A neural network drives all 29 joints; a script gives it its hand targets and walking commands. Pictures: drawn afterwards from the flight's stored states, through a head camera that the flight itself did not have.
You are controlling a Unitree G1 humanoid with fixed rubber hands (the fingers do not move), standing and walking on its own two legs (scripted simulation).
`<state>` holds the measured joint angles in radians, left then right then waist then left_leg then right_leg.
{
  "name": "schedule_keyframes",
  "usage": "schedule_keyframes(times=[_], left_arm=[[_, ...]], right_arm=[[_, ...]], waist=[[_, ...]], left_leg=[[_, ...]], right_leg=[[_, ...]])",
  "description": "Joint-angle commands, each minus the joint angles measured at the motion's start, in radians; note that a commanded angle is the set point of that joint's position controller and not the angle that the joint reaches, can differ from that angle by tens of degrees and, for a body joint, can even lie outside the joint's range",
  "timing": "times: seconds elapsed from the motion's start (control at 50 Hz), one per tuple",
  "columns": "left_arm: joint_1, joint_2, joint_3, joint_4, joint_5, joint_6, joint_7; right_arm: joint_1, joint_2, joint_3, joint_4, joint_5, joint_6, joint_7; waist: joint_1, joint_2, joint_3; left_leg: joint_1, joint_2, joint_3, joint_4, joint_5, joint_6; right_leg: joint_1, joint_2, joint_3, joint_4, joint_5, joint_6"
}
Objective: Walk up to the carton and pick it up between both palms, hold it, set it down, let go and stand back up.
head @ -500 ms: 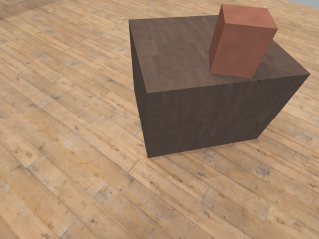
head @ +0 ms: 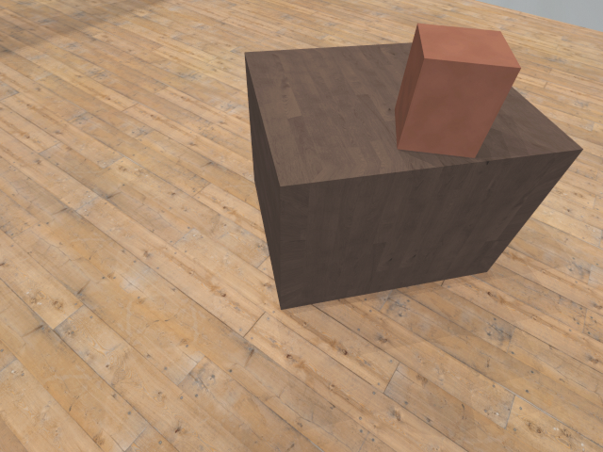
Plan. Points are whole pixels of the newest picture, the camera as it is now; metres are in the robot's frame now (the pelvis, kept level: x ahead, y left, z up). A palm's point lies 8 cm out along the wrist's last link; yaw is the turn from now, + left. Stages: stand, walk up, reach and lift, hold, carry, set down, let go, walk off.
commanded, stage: stand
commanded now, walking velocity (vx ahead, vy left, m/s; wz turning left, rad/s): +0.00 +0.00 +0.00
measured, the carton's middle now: (446, 92) +0.94 -0.37 -0.01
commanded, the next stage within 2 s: walk up in 1.68 s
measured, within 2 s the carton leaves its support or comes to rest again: neither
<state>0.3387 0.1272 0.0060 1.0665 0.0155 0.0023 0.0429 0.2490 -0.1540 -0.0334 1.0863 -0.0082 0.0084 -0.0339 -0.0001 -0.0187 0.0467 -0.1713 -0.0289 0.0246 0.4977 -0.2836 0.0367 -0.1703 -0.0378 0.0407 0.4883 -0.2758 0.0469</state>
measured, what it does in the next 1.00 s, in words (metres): stands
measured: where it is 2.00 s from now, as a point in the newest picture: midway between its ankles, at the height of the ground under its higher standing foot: outside the picture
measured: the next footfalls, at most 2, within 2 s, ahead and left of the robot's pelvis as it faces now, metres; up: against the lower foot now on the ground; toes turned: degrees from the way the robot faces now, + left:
none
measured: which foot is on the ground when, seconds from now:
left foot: down 0.00-1.00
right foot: down 0.00-1.00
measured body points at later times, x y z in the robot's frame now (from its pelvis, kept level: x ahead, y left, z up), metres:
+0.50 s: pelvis +0.00 +0.01 +0.00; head +0.00 +0.01 +0.45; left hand -0.03 +0.21 -0.16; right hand -0.02 -0.20 -0.16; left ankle -0.01 +0.10 -0.74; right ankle -0.01 -0.15 -0.74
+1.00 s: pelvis +0.00 +0.01 +0.00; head +0.00 +0.01 +0.45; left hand -0.05 +0.21 -0.16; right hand -0.03 -0.20 -0.16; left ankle -0.01 +0.10 -0.74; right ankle -0.01 -0.15 -0.74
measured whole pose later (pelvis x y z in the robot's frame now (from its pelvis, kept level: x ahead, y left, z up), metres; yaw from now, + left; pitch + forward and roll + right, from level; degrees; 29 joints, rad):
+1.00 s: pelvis +0.00 +0.01 +0.00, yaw +0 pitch -3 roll +0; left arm 0.34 0.11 0.00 1.18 0.01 0.01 0.05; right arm 0.30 -0.12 0.00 1.17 -0.01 -0.01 -0.03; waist 0.00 -0.01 0.05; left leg -0.15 -0.05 0.03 0.44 -0.25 0.05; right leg -0.16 -0.06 0.04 0.45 -0.25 0.06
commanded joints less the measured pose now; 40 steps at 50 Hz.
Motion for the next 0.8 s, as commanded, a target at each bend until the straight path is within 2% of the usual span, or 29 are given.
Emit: schedule_keyframes(times=[0.0,0.02,0.04,0.06,0.08,0.1,0.12,0.16,0.18,0.2,0.24,0.26,0.28,0.3,0.36,0.38,0.4,0.44,0.46,0.48,0.5,0.54,0.62,0.64,0.66,0.68,0.72,0.74,0.78], left_arm=[[0.070,0.070,0.010,0.011,-0.006,0.000,0.013],[0.090,0.107,0.019,0.021,-0.003,-0.002,0.005],[0.069,0.109,0.022,0.016,-0.002,-0.010,0.017],[0.080,0.059,0.011,0.026,-0.004,-0.010,0.014],[0.065,0.071,0.007,0.024,0.000,-0.008,0.013],[0.057,0.095,0.020,0.013,-0.004,-0.003,0.008],[0.086,0.051,0.007,0.051,-0.006,0.002,0.018],[0.081,0.088,0.022,0.043,0.007,0.006,0.013],[0.070,0.012,-0.005,0.045,0.003,0.008,0.017],[0.077,0.048,0.001,0.047,-0.001,0.008,0.009],[0.106,0.008,-0.002,0.063,-0.002,-0.001,0.017],[0.074,0.062,0.005,0.059,0.004,0.003,0.007],[0.074,0.022,0.000,0.059,0.000,0.006,0.009],[0.038,0.089,0.014,0.056,0.004,0.009,0.007],[0.061,0.049,0.006,0.063,-0.004,-0.001,0.013],[0.033,0.046,-0.001,0.062,-0.013,0.002,0.015],[0.087,0.026,-0.002,0.066,-0.008,-0.002,0.008],[0.091,0.033,0.002,0.089,-0.005,-0.001,0.020],[0.115,0.004,-0.008,0.107,-0.004,-0.006,0.013],[0.096,0.034,-0.003,0.103,-0.005,-0.011,0.014],[0.076,0.083,0.010,0.085,-0.005,-0.003,0.011],[0.083,0.051,-0.001,0.095,-0.001,-0.002,0.008],[0.137,0.065,0.006,0.131,-0.001,-0.005,0.009],[0.115,0.031,-0.003,0.114,-0.006,0.004,0.010],[0.100,0.055,0.005,0.103,-0.004,0.007,0.005],[0.120,0.021,-0.009,0.103,-0.007,0.005,0.004],[0.084,-0.033,-0.026,0.106,0.001,0.011,0.012],[0.050,0.077,0.005,0.084,-0.001,0.009,0.011],[0.058,0.053,-0.004,0.094,-0.013,0.001,0.008]], right_arm=[[0.067,-0.076,-0.001,-0.005,0.004,-0.009,-0.006],[0.076,-0.128,-0.017,0.010,-0.003,-0.013,-0.002],[0.080,-0.126,-0.015,0.008,0.002,-0.018,-0.008],[0.047,-0.058,0.000,0.016,-0.005,-0.017,-0.011],[0.082,-0.039,0.010,0.030,0.006,-0.011,-0.002],[0.043,-0.036,0.011,0.015,-0.006,-0.006,-0.001],[0.050,-0.045,0.003,0.014,-0.005,-0.004,-0.006],[0.052,-0.051,0.006,0.023,-0.013,-0.004,-0.002],[0.055,-0.085,-0.008,0.027,0.000,-0.004,-0.001],[0.085,-0.075,-0.006,0.051,0.002,0.000,-0.005],[0.079,-0.012,0.015,0.047,0.009,-0.002,-0.008],[0.122,-0.033,0.014,0.061,0.006,-0.005,-0.003],[0.114,-0.082,0.003,0.060,-0.003,-0.012,-0.008],[0.064,-0.061,0.007,0.050,-0.002,-0.019,-0.009],[0.108,-0.044,0.012,0.071,-0.015,-0.006,-0.002],[0.106,-0.026,0.016,0.055,-0.003,-0.014,-0.002],[0.123,-0.048,0.016,0.070,-0.005,-0.008,-0.010],[0.059,-0.038,0.019,0.049,-0.008,-0.020,-0.007],[0.086,-0.003,0.023,0.059,0.002,-0.019,-0.006],[0.116,-0.042,0.016,0.063,0.008,-0.015,-0.016],[0.084,-0.023,0.025,0.067,-0.001,-0.012,-0.006],[0.094,-0.022,0.023,0.073,0.007,-0.016,-0.014],[0.111,-0.016,0.027,0.068,-0.003,-0.008,-0.008],[0.173,-0.033,0.031,0.086,-0.007,-0.014,-0.008],[0.125,0.005,0.037,0.085,-0.005,-0.015,-0.011],[0.169,-0.033,0.029,0.084,0.003,-0.010,-0.018],[0.119,-0.036,0.025,0.070,-0.002,-0.008,-0.006],[0.087,-0.026,0.034,0.054,-0.004,-0.012,-0.015],[0.056,-0.047,0.023,0.039,0.006,-0.017,-0.007]], waist=[[-0.013,0.005,0.032],[-0.008,-0.009,0.001],[-0.026,0.034,0.045],[-0.002,0.078,0.025],[-0.015,0.050,0.097],[-0.016,0.083,0.067],[-0.018,-0.010,0.100],[0.001,-0.012,0.079],[-0.014,0.020,0.083],[-0.008,-0.001,0.095],[0.000,0.068,0.079],[-0.020,-0.041,0.060],[-0.018,0.029,0.068],[-0.009,-0.010,0.057],[-0.024,0.039,0.067],[-0.032,0.004,0.089],[0.002,0.020,0.051],[-0.003,-0.019,0.008],[-0.008,0.021,0.018],[-0.010,-0.039,0.036],[0.007,0.059,0.074],[-0.015,0.040,0.094],[-0.011,-0.050,0.080],[-0.003,0.025,0.081],[0.007,0.029,0.072],[-0.002,0.090,0.106],[-0.031,0.069,0.074],[-0.011,0.039,0.062],[-0.007,0.019,0.077]], left_leg=[[0.000,0.101,-0.116,-0.132,0.170,0.016],[0.047,0.111,-0.127,-0.123,0.196,0.027],[0.002,0.112,-0.123,-0.131,0.230,0.024],[0.053,0.089,-0.088,-0.126,0.253,0.013],[-0.022,0.097,-0.098,-0.122,0.243,0.007],[-0.026,0.086,-0.094,-0.144,0.151,0.011],[-0.022,0.093,-0.116,-0.146,0.149,0.018],[-0.107,0.106,-0.148,-0.159,0.029,0.018],[-0.077,0.076,-0.111,-0.157,0.047,0.009],[-0.061,0.097,-0.141,-0.168,0.052,0.020],[-0.082,0.101,-0.143,-0.175,0.091,0.012],[-0.042,0.099,-0.124,-0.160,0.068,0.010],[-0.032,0.108,-0.153,-0.170,0.058,0.022],[-0.008,0.090,-0.115,-0.151,0.130,0.014],[-0.047,0.098,-0.112,-0.151,0.138,0.015],[-0.022,0.093,-0.106,-0.147,0.201,0.020],[-0.042,0.126,-0.148,-0.174,0.136,0.026],[0.036,0.104,-0.115,-0.131,0.221,0.020],[0.029,0.089,-0.100,-0.125,0.204,0.019],[0.016,0.076,-0.110,-0.141,0.206,0.008],[-0.031,0.090,-0.094,-0.154,0.194,0.009],[0.004,0.082,-0.106,-0.144,0.171,0.020],[0.029,0.092,-0.097,-0.136,0.183,0.017],[0.009,0.087,-0.085,-0.150,0.200,0.011],[-0.004,0.096,-0.108,-0.163,0.150,0.018],[-0.066,0.096,-0.117,-0.179,0.105,0.011],[-0.035,0.094,-0.113,-0.180,0.052,0.010],[-0.051,0.109,-0.142,-0.199,0.054,0.020],[-0.028,0.110,-0.153,-0.206,0.073,0.031]], right_leg=[[-0.051,-0.036,0.027,-0.101,0.132,-0.052],[-0.054,-0.024,0.011,-0.087,0.112,-0.048],[-0.047,-0.037,0.027,-0.107,0.124,-0.053],[-0.064,-0.035,0.025,-0.090,0.135,-0.050],[-0.056,-0.049,0.028,-0.102,0.162,-0.061],[-0.062,-0.039,0.015,-0.098,0.093,-0.054],[-0.066,-0.027,0.016,-0.118,0.059,-0.045],[0.000,-0.032,0.021,-0.111,0.069,-0.044],[-0.040,-0.038,0.022,-0.111,0.042,-0.048],[-0.049,-0.037,0.012,-0.118,0.038,-0.051],[0.002,-0.038,0.019,-0.099,0.118,-0.061],[-0.022,-0.038,0.024,-0.120,0.132,-0.051],[-0.059,-0.029,0.006,-0.100,0.106,-0.046],[-0.073,-0.030,0.008,-0.107,0.101,-0.035],[-0.012,-0.039,0.022,-0.112,0.121,-0.048],[-0.061,-0.059,0.029,-0.108,0.118,-0.048],[-0.006,-0.046,0.016,-0.111,0.126,-0.045],[-0.015,-0.044,0.012,-0.114,0.184,-0.043],[-0.017,-0.047,0.013,-0.109,0.138,-0.038],[-0.017,-0.037,0.002,-0.104,0.159,-0.037],[-0.054,-0.045,0.019,-0.111,0.153,-0.044],[-0.077,-0.052,0.023,-0.105,0.139,-0.046],[-0.087,-0.037,0.021,-0.104,0.120,-0.044],[-0.057,-0.051,0.018,-0.106,0.146,-0.044],[-0.054,-0.047,0.022,-0.100,0.120,-0.046],[-0.034,-0.047,0.015,-0.119,0.115,-0.042],[-0.040,-0.045,0.005,-0.099,0.096,-0.029],[-0.041,-0.036,0.000,-0.106,0.116,-0.034],[-0.062,-0.041,0.009,-0.125,0.116,-0.037]])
